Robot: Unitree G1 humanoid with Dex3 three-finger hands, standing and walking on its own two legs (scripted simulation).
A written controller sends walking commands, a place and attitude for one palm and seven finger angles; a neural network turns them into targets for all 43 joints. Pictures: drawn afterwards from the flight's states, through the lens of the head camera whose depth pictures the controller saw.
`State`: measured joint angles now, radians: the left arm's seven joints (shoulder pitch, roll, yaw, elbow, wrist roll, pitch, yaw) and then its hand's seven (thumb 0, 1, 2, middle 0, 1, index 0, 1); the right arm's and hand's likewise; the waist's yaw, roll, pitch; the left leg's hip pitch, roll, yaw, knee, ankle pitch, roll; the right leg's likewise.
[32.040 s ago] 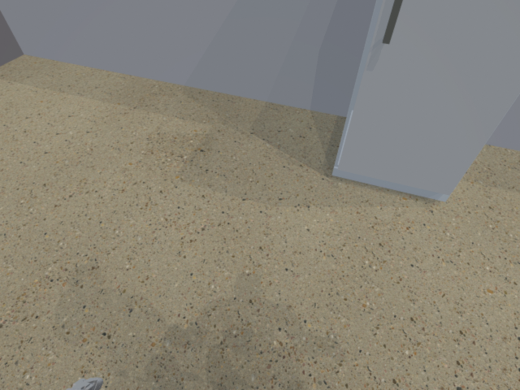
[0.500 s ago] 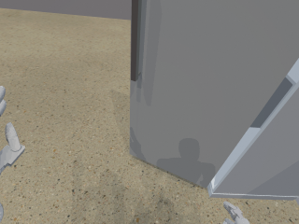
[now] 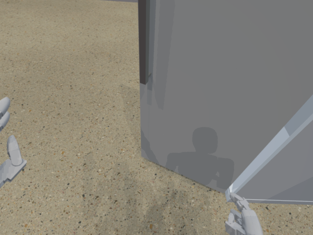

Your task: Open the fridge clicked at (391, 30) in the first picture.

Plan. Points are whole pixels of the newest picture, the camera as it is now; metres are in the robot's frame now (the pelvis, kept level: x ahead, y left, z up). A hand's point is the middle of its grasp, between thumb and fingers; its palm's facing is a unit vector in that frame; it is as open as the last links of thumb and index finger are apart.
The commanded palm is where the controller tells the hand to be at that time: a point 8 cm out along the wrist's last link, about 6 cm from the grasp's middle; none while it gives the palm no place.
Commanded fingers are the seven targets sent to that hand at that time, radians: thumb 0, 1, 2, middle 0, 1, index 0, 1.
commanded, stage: stop stepping back and stand still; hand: left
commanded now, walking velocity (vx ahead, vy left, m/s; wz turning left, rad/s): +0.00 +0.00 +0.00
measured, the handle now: (147, 20) +0.66 +0.08 +0.23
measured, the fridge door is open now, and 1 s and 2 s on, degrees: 66 66 66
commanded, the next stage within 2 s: let the arm hang, fingers relaxed in 0.12 s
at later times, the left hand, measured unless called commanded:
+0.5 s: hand out of the picture +0.06 +0.20 -0.16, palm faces -0.07 -0.98 -0.21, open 7.4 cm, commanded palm none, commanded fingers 0.00 0.90 0.90 -0.20 -0.30 -0.20 -0.30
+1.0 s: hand out of the picture +0.01 +0.25 -0.16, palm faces -0.01 -0.96 -0.29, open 7.4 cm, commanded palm none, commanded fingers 0.00 0.90 0.90 -0.20 -0.30 -0.20 -0.30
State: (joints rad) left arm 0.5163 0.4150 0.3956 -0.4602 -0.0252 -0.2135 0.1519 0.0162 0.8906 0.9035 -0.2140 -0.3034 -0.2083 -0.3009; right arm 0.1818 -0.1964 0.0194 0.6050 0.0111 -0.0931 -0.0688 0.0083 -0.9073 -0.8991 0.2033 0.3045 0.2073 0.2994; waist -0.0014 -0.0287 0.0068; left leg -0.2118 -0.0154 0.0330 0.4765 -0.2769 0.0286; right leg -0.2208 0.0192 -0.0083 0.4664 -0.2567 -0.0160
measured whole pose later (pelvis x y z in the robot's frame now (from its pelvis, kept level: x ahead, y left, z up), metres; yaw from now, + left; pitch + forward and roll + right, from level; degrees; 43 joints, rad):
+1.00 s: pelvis -0.01 +0.03 +0.00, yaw +0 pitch -1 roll +0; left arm 0.22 0.26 0.00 1.12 0.01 0.00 0.02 0.01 0.91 0.90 -0.20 -0.30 -0.20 -0.30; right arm 0.24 -0.20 0.01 1.08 -0.01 0.00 -0.01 0.00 -0.91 -0.90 0.20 0.30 0.21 0.30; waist 0.01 0.01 0.04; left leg -0.15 -0.05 0.05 0.39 -0.22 0.07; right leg -0.17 -0.02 0.01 0.40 -0.21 0.02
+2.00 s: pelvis +0.01 +0.01 +0.01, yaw +0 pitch -1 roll +0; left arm 0.13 0.30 0.00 1.12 0.01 -0.02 0.01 0.01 0.91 0.90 -0.21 -0.30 -0.20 -0.30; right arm 0.13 -0.29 0.00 1.10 -0.01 -0.01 -0.01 0.00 -0.91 -0.90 0.20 0.30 0.21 0.30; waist 0.00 0.00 0.05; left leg -0.08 -0.04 0.04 0.31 -0.21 0.05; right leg -0.10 0.00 0.00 0.32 -0.20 0.00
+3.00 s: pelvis +0.00 +0.00 +0.01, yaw +0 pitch -1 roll +0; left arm 0.10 0.34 0.00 1.12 0.01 -0.02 0.01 0.01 0.91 0.90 -0.21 -0.30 -0.20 -0.30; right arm 0.11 -0.34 0.00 1.12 -0.01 0.00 0.00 0.00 -0.91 -0.90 0.20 0.30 0.21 0.30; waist -0.01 0.00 0.06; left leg -0.07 -0.02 0.04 0.27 -0.18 0.03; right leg -0.09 0.01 0.00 0.28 -0.17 -0.01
